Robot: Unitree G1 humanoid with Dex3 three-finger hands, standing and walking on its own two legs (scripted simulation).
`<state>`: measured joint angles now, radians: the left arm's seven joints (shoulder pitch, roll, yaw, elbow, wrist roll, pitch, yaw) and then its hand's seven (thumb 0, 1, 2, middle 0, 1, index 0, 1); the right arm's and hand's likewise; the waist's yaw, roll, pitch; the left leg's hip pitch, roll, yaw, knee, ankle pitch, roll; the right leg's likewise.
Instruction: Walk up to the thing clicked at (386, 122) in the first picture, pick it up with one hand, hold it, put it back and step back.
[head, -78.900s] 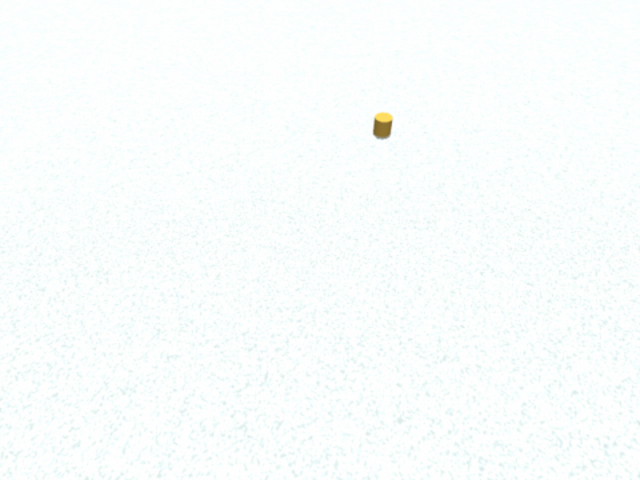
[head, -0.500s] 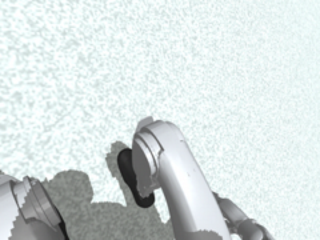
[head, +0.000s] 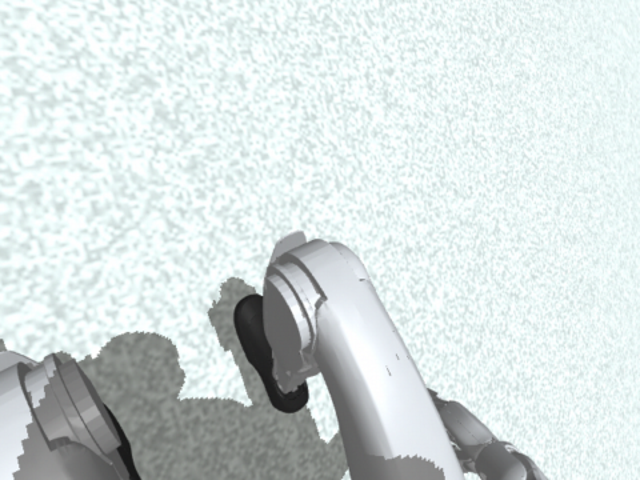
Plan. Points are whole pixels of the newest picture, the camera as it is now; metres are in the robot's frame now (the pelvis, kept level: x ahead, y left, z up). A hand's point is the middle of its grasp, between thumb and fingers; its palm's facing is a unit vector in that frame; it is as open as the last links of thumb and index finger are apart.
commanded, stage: open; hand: left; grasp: from above
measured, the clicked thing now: out of the picture +0.51 +0.38 -0.27
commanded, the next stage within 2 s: withdraw in 0.14 s
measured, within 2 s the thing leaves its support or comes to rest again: neither
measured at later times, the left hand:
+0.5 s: hand out of the picture +0.51 +0.39 -0.19, palm faces -0.35 -0.13 -0.93, open 14.2 cm
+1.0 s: hand out of the picture +0.49 +0.39 -0.09, palm faces -0.49 -0.17 -0.85, open 14.0 cm
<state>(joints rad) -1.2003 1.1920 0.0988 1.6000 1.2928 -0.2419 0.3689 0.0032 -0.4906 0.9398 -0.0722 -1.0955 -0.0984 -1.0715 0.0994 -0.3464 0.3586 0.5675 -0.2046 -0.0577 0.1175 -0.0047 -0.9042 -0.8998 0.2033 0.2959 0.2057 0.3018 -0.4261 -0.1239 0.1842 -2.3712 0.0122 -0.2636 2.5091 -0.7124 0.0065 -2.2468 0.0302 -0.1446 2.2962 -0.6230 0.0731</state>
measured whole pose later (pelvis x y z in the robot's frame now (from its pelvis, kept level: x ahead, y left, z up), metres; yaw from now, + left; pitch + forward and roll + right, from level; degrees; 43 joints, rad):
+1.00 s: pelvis -0.01 +0.00 +0.04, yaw +4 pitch +33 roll -14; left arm -1.23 1.10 0.04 1.26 1.20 -0.33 -0.09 0.00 -0.52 1.00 -0.10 -1.00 -0.10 -1.01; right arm 0.15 -0.34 0.25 0.53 -0.13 0.13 0.03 -0.01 -0.92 -0.91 0.20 0.30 0.20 0.30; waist -0.34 -0.05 0.08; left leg -2.30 0.00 -0.19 2.35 -0.65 0.02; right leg -2.18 -0.01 -0.10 2.18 -0.60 0.04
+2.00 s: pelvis +0.01 -0.01 +0.23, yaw +13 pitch +29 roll -5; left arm -0.25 0.44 0.09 0.51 0.23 0.18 0.01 0.01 0.84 0.90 -0.22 -0.32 -0.22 -0.32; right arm 0.11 -0.25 0.02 0.55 0.03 -0.02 -0.01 0.00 -0.91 -0.90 0.20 0.29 0.20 0.30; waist -0.11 0.03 -0.19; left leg -1.60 0.02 -0.09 1.72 -0.62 -0.02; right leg -1.55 -0.03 -0.06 1.65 -0.59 0.03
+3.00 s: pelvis +0.09 -0.01 +0.40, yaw +17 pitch +10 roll -2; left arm 0.49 0.22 0.03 -0.12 -0.05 0.45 0.02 0.01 0.91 0.90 -0.20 -0.30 -0.20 -0.30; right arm 0.27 -0.22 0.04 0.54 0.00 -0.25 -0.19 0.01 -0.90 -0.90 0.20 0.30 0.21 0.30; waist -0.04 0.04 -0.16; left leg -0.68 0.04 -0.07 1.00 -0.49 -0.03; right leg -0.64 -0.02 -0.07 0.94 -0.47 0.02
